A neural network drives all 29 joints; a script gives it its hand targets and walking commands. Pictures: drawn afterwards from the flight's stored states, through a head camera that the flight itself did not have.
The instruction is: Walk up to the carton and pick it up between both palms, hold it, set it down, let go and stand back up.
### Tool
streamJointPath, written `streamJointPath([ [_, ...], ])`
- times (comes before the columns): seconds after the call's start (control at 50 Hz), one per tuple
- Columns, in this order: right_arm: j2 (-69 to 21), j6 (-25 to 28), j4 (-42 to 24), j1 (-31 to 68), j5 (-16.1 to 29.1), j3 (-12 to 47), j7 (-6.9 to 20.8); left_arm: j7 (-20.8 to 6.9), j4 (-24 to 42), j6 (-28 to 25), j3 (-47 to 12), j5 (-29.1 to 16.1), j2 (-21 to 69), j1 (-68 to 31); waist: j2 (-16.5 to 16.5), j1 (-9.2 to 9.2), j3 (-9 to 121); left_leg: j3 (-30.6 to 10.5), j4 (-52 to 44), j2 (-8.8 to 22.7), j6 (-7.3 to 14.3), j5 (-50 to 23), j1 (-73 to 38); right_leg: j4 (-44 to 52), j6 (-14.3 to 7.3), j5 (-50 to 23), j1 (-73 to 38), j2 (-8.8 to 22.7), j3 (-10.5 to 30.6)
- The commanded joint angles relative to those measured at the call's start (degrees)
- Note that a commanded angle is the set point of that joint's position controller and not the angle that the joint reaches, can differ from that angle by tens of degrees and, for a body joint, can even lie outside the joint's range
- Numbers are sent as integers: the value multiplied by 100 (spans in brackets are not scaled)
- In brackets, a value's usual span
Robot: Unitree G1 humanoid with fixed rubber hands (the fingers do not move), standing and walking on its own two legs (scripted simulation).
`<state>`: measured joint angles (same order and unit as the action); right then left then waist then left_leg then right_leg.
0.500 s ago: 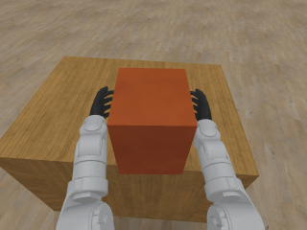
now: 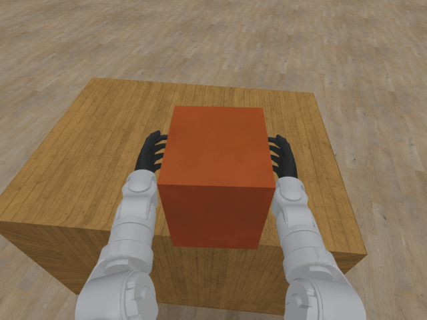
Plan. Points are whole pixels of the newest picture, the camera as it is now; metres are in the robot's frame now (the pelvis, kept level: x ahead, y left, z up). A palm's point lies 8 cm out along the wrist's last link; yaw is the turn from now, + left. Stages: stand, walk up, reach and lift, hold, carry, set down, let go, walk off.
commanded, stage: set down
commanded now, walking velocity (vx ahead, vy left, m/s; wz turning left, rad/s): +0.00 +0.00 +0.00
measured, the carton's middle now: (216, 179) +0.40 -0.02 +0.04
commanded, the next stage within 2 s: none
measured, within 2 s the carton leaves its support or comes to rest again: rests again in 0.74 s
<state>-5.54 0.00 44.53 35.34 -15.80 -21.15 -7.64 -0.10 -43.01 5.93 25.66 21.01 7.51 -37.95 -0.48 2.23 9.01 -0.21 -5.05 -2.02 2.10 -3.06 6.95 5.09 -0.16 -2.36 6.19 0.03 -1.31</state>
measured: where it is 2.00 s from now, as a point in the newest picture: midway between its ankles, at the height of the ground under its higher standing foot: outside the picture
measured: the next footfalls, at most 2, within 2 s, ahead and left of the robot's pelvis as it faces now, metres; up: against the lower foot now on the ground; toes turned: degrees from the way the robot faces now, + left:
none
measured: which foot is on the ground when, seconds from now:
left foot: down 0.00-1.00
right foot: down 0.00-1.00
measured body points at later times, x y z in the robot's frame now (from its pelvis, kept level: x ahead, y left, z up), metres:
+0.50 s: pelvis -0.01 +0.00 +0.00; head +0.03 +0.00 +0.45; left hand +0.41 +0.12 +0.06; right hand +0.39 -0.16 +0.05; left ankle -0.01 +0.10 -0.75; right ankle -0.02 -0.12 -0.75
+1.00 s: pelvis +0.00 +0.01 +0.00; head +0.06 +0.00 +0.44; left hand +0.42 +0.12 +0.04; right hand +0.40 -0.16 +0.03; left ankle -0.01 +0.10 -0.75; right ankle -0.02 -0.12 -0.75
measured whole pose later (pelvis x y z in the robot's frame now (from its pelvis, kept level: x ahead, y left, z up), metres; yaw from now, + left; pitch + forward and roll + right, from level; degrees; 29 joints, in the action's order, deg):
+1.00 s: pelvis +0.00 +0.01 +0.00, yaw +0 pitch +17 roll +0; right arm -7.2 11.6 49.8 35.7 -25.0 -32.0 -5.6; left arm 0.9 -52.6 -7.4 30.5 25.2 8.3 -40.2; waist -0.9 0.8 12.4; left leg 0.1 -5.1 -2.4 2.5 -4.4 16.7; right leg 5.1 0.2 -3.7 16.0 0.4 -1.0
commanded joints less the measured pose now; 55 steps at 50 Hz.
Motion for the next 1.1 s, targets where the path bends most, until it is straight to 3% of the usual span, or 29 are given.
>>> streamJointPath([
  [0.0,-2630,208,-350,2737,-5,1429,670,-676,316,-458,-1487,-112,2503,-2807,-60,-3,2312,4,338,49,7,-1636,-488,-450,-91,-2025,-1666,-136,137],
  [0.04,-2591,276,-432,2913,-106,1292,675,-687,181,-478,-1370,-82,2520,-2823,11,32,2399,4,339,10,-14,-1607,-588,-422,-78,-1946,-1522,-161,89],
  [0.06,-2696,310,-407,2996,-109,1328,681,-671,102,-521,-1255,7,2473,-2795,65,-61,2289,34,313,11,36,-1622,-462,-462,-27,-2054,-1506,-147,107],
  [0.1,-2613,391,-418,2937,-112,1212,636,-689,-18,-585,-1166,14,2443,-2673,1,-62,2269,26,317,8,62,-1673,-366,-508,-52,-2367,-1674,-137,177],
  [0.14,-2713,506,-389,2945,-175,1277,622,-655,70,-748,-1162,1,2407,-2812,184,-122,2624,37,273,-12,88,-1717,-388,-606,-13,-2552,-1921,-98,170],
  [0.2,-2693,647,-235,3001,-273,1224,642,-619,35,-903,-1219,14,2434,-2994,199,-125,2741,32,258,-4,69,-1753,-253,-626,-87,-2534,-1913,-121,166],
  [0.22,-2735,690,-196,3024,-322,1239,661,-602,51,-955,-1278,8,2517,-3117,235,-73,2887,24,232,17,37,-1793,-315,-643,-62,-2505,-1932,-143,115],
  [0.26,-2772,767,-163,3147,-287,1188,663,-559,-68,-1045,-1243,4,2465,-3271,191,-139,2992,20,293,29,69,-1549,-219,-648,-62,-2179,-1714,-107,156],
  [0.3,-2694,810,-103,3066,-386,1040,647,-528,-168,-1056,-1296,-29,2530,-3238,75,-42,2946,24,371,6,-2,-1703,-225,-619,-112,-2257,-1613,-138,171],
  [0.34,-2689,758,94,2913,-492,941,641,-524,-341,-1068,-1225,50,2418,-3140,85,-12,2752,63,345,16,12,-1468,-325,-518,-116,-1861,-1334,-99,124],
  [0.38,-2491,689,228,2715,-581,648,653,-557,-538,-970,-1100,171,2394,-2883,-122,-6,2480,38,348,24,-29,-1324,-361,-368,-121,-1469,-1052,-101,115],
  [0.44,-2497,730,-39,2858,-628,562,684,-531,-408,-999,-1062,210,2440,-2888,-116,-25,2702,42,416,73,-41,-1538,-436,-321,-146,-1424,-803,-117,90],
  [0.46,-2542,792,-145,3012,-603,557,714,-510,-339,-1051,-1132,174,2420,-3042,-160,-134,2842,40,462,72,-26,-1646,-358,-372,-156,-1391,-829,-94,87],
  [0.58,-2676,927,-61,3130,-912,491,833,-480,-706,-1244,-785,363,2352,-3082,270,-273,2918,68,326,101,112,-1172,100,-479,-106,-1098,-819,-70,56],
  [0.66,-2577,983,174,2928,-1087,211,818,-483,-735,-1355,-850,343,2405,-3101,117,-61,3023,40,371,88,19,-1323,-124,-430,-157,-1163,-572,-112,22],
  [0.68,-2607,1009,236,2908,-1124,121,816,-493,-686,-1387,-875,359,2364,-3193,88,-91,3133,60,367,85,28,-1269,-130,-389,-182,-1041,-480,-85,15],
  [0.7,-2603,1029,223,2944,-1117,142,818,-496,-836,-1378,-864,391,2396,-3157,-29,-126,3062,69,408,89,43,-1369,-142,-381,-191,-1106,-406,-75,34],
  [0.74,-2592,1087,308,2862,-1174,49,835,-467,-684,-1419,-970,416,2466,-3149,-128,5,3156,66,453,85,-84,-1563,-429,-302,-229,-1139,-228,-129,-42],
  [0.8,-2661,1199,255,2968,-1172,93,841,-429,-817,-1469,-1019,388,2615,-3029,-144,-5,3473,33,585,68,-60,-1950,-576,-331,-263,-1445,-124,-111,-17],
  [0.84,-2669,1302,219,3010,-1136,269,844,-406,-915,-1511,-972,398,2599,-2947,-87,-126,3589,26,597,94,-66,-2220,-473,-376,-220,-1772,-242,-126,-11],
  [0.9,-2686,1357,506,2610,-1075,333,792,-412,-960,-1530,-869,519,2639,-2618,-27,-33,3290,91,621,56,-131,-2486,-483,-436,-194,-2209,-479,-159,65],
  [0.92,-2616,1376,635,2452,-1081,312,767,-412,-929,-1513,-843,542,2645,-2578,-163,-34,3256,107,630,14,-163,-2462,-496,-427,-225,-2173,-538,-166,72],
  [0.98,-2770,1445,450,2615,-1060,413,716,-448,-1002,-1583,-649,520,2501,-2593,201,-151,3056,75,513,-2,-45,-2182,-119,-530,-122,-2294,-760,-148,84],
  [1.0,-2781,1469,546,2563,-1067,370,698,-453,-931,-1604,-632,564,2453,-2633,154,-121,3049,67,409,-48,1,-1960,8,-594,-108,-2313,-803,-137,114],
  [1.02,-2818,1494,550,2507,-1061,436,683,-462,-972,-1655,-544,647,2294,-2686,227,-246,2979,114,358,-29,91,-1818,203,-677,-66,-2361,-911,-93,159],
  [1.04,-2779,1503,613,2512,-1094,425,649,-463,-1099,-1675,-480,611,2278,-2588,249,-238,2940,97,305,-51,126,-1757,306,-732,-48,-2395,-989,-96,174],
  [1.06,-2705,1500,680,2393,-1132,379,616,-457,-1094,-1691,-483,587,2204,-2595,153,-226,2845,181,294,-44,93,-1740,412,-725,-50,-2397,-1114,-60,190],
  [1.08,-2675,1505,649,2471,-1117,350,615,-456,-1107,-1720,-402,577,2105,-2686,259,-310,2737,114,276,-30,71,-1682,483,-743,-17,-2288,-960,-82,174],
])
